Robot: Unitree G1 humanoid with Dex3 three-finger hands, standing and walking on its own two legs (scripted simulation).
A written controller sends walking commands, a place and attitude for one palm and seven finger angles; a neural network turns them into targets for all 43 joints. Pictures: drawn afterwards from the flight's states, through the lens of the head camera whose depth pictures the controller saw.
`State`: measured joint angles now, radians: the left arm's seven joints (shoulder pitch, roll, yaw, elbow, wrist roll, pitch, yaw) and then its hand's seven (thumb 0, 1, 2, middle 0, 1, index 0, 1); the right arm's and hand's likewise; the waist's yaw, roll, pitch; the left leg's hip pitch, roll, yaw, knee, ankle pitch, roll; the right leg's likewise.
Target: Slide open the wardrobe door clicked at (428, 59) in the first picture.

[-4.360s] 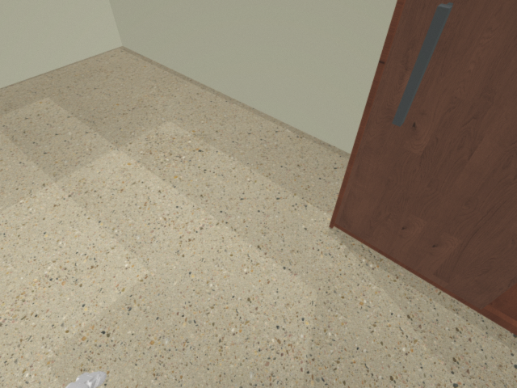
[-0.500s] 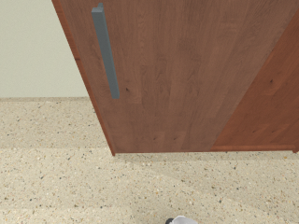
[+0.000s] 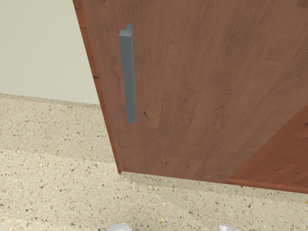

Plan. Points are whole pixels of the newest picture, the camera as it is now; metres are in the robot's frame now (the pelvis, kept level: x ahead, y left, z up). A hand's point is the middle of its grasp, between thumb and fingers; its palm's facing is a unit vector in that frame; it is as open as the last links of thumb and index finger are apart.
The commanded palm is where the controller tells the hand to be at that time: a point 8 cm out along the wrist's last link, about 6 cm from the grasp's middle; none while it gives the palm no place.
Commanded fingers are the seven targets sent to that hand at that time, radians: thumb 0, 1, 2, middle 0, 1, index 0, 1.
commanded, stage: come to a stop and stand still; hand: left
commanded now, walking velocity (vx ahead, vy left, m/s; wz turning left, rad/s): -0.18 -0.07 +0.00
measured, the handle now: (131, 81) +0.49 +0.12 +0.10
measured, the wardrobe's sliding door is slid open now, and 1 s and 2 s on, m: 0.00 0.00 0.00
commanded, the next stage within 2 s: look again from close up in 1.62 s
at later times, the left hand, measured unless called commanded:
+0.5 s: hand out of the picture +0.00 +0.15 -0.17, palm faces +0.00 -0.97 -0.24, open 7.4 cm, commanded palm none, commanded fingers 0.00 0.90 0.90 -0.20 -0.30 -0.20 -0.30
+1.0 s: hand out of the picture -0.19 +0.10 -0.13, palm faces +0.12 -0.97 -0.23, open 7.4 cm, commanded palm none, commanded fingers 0.00 0.90 0.90 -0.20 -0.30 -0.20 -0.30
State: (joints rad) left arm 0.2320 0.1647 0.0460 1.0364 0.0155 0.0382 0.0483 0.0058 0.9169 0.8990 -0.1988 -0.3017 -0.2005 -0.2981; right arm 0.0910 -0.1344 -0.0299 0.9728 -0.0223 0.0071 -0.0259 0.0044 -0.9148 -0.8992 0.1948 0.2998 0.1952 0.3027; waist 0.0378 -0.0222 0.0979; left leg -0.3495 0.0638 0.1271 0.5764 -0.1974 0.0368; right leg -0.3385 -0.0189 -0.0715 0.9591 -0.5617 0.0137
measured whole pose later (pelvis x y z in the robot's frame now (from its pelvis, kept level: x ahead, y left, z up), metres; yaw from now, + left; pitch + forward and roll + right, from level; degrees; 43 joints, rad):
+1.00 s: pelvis -0.12 -0.06 +0.02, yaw +2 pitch +1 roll +3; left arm 0.46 0.10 0.01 1.06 0.03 -0.05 0.02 0.01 0.91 0.90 -0.20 -0.30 -0.20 -0.30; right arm 0.33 -0.21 -0.06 1.01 -0.03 0.04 0.02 0.01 -0.91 -0.90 0.19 0.30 0.19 0.30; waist 0.03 0.03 -0.03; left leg -0.49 0.05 0.01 0.96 -0.18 -0.03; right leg -0.16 0.02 -0.10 0.30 -0.16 -0.11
